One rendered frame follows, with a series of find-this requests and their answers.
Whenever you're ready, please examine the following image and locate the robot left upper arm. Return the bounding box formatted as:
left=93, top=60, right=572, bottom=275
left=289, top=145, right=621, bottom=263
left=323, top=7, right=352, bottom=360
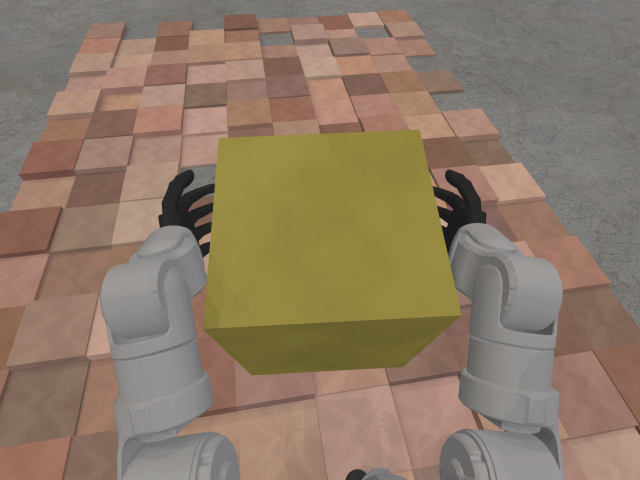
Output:
left=122, top=431, right=240, bottom=480

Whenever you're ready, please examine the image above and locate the robot right hand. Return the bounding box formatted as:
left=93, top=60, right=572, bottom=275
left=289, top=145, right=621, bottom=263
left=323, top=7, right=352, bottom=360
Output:
left=433, top=170, right=486, bottom=253

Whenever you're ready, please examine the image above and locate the robot right upper arm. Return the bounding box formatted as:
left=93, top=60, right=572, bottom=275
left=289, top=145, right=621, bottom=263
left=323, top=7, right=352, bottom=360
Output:
left=439, top=429, right=563, bottom=480

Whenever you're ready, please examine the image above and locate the robot left hand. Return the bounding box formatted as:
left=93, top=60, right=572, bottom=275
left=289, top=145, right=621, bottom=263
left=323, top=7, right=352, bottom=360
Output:
left=158, top=170, right=215, bottom=257

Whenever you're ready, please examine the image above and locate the carton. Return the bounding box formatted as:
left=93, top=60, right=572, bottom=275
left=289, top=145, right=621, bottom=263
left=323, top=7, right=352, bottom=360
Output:
left=203, top=130, right=462, bottom=375

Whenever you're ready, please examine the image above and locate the robot left forearm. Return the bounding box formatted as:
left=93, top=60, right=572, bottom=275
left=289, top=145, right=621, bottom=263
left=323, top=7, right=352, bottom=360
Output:
left=100, top=225, right=213, bottom=480

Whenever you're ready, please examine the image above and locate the robot right forearm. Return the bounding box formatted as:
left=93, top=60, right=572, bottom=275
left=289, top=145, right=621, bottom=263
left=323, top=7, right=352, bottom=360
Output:
left=448, top=223, right=565, bottom=480

